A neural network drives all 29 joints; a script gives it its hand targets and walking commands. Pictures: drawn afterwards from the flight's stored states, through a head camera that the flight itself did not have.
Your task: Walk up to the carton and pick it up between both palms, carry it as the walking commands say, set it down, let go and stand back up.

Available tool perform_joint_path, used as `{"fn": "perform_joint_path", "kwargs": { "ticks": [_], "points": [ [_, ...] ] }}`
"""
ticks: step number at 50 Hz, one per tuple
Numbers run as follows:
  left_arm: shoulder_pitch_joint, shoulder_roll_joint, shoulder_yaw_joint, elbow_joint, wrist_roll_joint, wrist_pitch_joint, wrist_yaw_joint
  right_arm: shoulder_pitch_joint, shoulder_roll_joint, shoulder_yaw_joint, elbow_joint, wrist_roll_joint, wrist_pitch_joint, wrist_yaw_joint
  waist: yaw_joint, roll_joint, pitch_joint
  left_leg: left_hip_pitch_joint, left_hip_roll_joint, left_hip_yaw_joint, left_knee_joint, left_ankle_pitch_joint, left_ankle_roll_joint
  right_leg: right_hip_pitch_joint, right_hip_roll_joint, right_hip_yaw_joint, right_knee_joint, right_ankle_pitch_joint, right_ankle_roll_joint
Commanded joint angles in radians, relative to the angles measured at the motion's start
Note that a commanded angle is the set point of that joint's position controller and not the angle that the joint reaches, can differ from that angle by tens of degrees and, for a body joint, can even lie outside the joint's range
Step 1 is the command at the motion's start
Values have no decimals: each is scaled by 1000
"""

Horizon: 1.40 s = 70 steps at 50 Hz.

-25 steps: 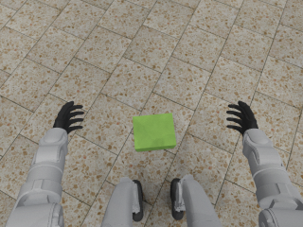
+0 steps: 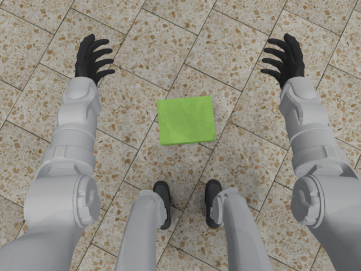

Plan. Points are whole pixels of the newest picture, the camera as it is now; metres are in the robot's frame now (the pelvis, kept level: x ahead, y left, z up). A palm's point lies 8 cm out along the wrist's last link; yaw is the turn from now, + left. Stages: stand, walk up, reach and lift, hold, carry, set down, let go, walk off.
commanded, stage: reach and lift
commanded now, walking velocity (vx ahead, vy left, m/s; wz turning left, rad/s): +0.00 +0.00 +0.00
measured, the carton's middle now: (185, 122) +0.47 -0.01 -0.58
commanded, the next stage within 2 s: none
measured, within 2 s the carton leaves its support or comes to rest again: neither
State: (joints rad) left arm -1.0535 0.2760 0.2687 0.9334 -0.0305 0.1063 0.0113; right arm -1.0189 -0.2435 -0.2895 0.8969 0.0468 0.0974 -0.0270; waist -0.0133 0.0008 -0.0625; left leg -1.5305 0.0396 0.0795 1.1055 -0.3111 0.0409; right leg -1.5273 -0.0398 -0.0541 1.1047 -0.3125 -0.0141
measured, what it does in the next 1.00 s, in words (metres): lowers itself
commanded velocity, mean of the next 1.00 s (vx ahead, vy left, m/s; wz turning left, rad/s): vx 0.00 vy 0.00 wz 0.00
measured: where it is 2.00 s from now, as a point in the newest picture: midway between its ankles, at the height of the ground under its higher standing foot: (188, 213)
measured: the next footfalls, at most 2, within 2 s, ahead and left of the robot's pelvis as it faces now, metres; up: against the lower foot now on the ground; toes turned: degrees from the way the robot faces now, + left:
none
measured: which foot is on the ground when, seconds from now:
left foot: down 0.00-1.00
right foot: down 0.00-1.00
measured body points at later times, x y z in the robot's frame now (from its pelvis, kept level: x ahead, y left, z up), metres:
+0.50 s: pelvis -0.01 -0.01 -0.10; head +0.30 -0.01 +0.22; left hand +0.50 +0.20 -0.23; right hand +0.49 -0.20 -0.23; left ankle +0.08 +0.10 -0.62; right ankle +0.08 -0.12 -0.62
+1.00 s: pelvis -0.03 -0.01 -0.22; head +0.31 -0.01 +0.07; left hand +0.50 +0.19 -0.37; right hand +0.49 -0.20 -0.37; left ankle +0.08 +0.10 -0.62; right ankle +0.08 -0.12 -0.62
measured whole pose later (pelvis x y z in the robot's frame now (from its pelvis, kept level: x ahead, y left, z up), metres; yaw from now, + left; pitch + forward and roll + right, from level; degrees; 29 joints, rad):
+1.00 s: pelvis -0.03 -0.01 -0.22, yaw +0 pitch +44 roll -1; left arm -1.28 0.36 0.12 1.08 -0.22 0.04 0.11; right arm -1.24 -0.30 -0.11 1.02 0.22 0.06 -0.15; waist -0.01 0.01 0.10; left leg -2.21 0.07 0.04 1.96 -0.51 0.04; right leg -2.20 -0.06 -0.07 1.96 -0.53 -0.05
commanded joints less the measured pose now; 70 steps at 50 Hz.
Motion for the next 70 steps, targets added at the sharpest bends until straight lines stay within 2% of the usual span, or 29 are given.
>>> {"fn": "perform_joint_path", "kwargs": {
  "ticks": [1, 6, 13, 19, 26, 30, 39, 55, 65, 70],
  "points": [
    [-176, 99, 18, -124, 11, -30, 3, -153, -110, -29, -112, -15, -33, -4, -9, 27, -1035, 651, -100, -115, -32, 427, -60, 415, 113, 40, -52, 355, 37],
    [-155, 101, 37, -176, 29, -39, -8, -142, -87, -33, -172, -27, -40, -4, 3, 20, -1036, 555, -102, -106, -14, 425, -60, 417, 109, 56, -33, 384, 37],
    [-185, 92, 25, -75, 17, -45, -18, -167, -55, -21, -83, -20, -37, -12, -3, 22, -880, 301, -100, -89, 97, 237, -68, 244, 103, 57, 78, 229, 34],
    [-221, 120, 10, -34, -8, -53, 7, -208, -70, 13, -68, 21, -41, -44, 4, 16, -944, 182, -104, -70, 244, 177, -68, 171, 109, 37, 225, 177, 37],
    [-277, 171, -37, -106, -64, -51, 47, -260, -105, 68, -149, 76, -30, -90, 7, 10, -1113, 110, -102, -60, 400, 163, -65, 165, 113, 31, 383, 181, 40],
    [-306, 188, -64, -120, -97, -39, 61, -288, -117, 96, -158, 105, -17, -107, 7, 18, -1118, 61, -95, -60, 464, 123, -61, 129, 110, 33, 449, 143, 35],
    [-380, 200, -93, -13, -141, -51, 81, -361, -135, 131, -51, 139, -26, -119, 6, 32, -974, -67, -78, -68, 587, 37, -55, -19, 90, 40, 580, 56, 27],
    [-505, 221, -182, 92, -226, -100, 114, -498, -196, 201, 77, 220, -85, -124, 3, 17, -906, -108, -58, -95, 795, 73, -51, -119, 59, 58, 788, 73, 25],
    [-593, 235, -245, 161, -265, -119, 115, -584, -223, 250, 170, 272, -113, -115, 6, 18, -809, -126, -43, -114, 882, 54, -50, -169, 45, 69, 877, 56, 25],
    [-617, 216, -275, 232, -275, -132, 101, -599, -195, 278, 286, 295, -124, -96, 15, 29, -697, -169, -32, -124, 916, 40, -48, -236, 41, 79, 916, 38, 24]
  ]
}}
